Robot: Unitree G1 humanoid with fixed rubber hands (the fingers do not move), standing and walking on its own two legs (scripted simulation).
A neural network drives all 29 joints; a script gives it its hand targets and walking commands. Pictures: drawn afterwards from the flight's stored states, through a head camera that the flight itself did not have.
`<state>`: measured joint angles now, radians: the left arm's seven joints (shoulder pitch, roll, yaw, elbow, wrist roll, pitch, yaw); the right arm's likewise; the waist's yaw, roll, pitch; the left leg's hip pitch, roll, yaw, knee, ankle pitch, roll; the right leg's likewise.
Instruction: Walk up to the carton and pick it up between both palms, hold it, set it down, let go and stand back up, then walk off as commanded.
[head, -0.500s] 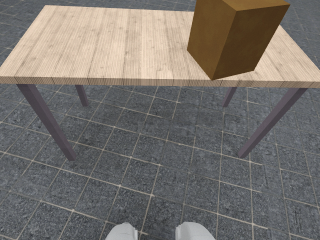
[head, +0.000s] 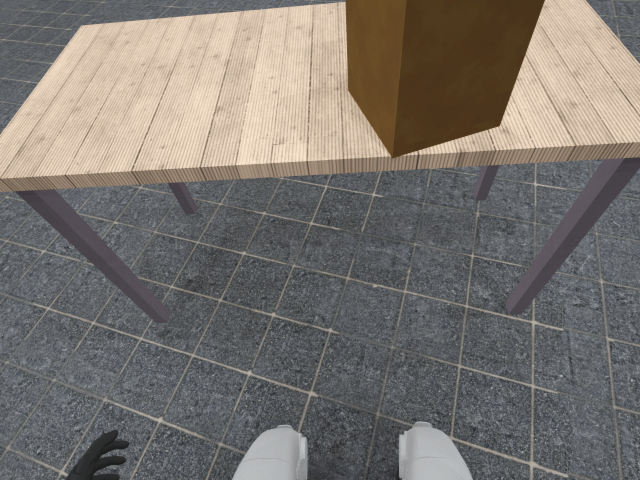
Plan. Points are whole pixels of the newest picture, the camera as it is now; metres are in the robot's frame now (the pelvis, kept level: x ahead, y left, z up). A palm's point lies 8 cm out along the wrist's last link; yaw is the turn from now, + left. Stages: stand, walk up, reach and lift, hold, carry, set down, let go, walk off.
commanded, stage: walk up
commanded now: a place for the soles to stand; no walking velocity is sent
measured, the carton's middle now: (428, 40) +0.71 -0.16 +0.13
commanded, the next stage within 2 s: none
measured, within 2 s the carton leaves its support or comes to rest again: neither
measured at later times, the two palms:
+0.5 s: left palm out of the picture +0.04 +0.39 -0.09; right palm (561, 476) +0.13 -0.25 -0.09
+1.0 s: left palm out of the picture +0.10 +0.34 -0.06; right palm out of the picture +0.10 -0.26 -0.07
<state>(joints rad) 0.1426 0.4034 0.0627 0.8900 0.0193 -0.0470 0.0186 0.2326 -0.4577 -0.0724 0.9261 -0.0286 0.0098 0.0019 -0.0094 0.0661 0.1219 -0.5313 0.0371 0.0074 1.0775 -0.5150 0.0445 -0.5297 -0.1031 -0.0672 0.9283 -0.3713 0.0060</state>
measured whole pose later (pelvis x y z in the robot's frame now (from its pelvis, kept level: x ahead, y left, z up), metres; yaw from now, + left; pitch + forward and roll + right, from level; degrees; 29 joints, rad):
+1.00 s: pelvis +0.01 +0.04 +0.04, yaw +1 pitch -2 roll +0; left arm 0.07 0.37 0.00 1.09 0.01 -0.05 0.02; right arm 0.08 -0.36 -0.04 1.07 -0.01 0.01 0.02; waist -0.01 0.01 0.06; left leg -0.24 0.00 0.05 0.56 -0.29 0.02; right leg -0.27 -0.03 0.00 0.58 -0.28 0.01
